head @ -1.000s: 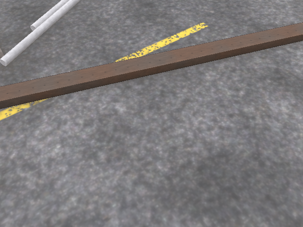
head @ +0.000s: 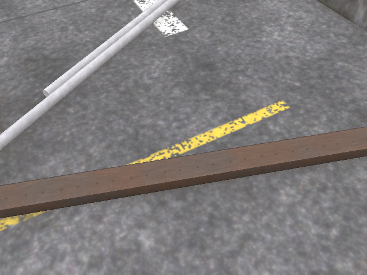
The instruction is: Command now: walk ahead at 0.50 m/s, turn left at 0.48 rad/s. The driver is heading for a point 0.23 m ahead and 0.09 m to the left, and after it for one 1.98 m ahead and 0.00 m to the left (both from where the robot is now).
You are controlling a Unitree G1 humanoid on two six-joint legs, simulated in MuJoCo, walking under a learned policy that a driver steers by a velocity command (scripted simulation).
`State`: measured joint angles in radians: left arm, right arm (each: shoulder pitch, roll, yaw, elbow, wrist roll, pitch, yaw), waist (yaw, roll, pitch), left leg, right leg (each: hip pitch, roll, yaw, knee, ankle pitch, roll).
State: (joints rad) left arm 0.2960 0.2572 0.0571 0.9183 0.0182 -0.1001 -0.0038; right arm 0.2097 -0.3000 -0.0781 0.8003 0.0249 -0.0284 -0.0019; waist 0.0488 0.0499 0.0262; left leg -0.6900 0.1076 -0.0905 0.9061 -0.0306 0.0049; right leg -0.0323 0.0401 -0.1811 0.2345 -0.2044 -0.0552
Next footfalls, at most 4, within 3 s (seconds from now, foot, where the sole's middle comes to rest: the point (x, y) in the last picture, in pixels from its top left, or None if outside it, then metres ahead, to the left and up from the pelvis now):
0.22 left None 0.27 0.13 -0.78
0.72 right None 0.26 -0.10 -0.78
1.16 left None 0.31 0.14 -0.78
1.46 right None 0.23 -0.10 -0.78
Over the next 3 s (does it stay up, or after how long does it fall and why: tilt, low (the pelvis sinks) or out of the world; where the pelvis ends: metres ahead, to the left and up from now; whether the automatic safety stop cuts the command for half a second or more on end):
stays up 0.88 0.12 0.04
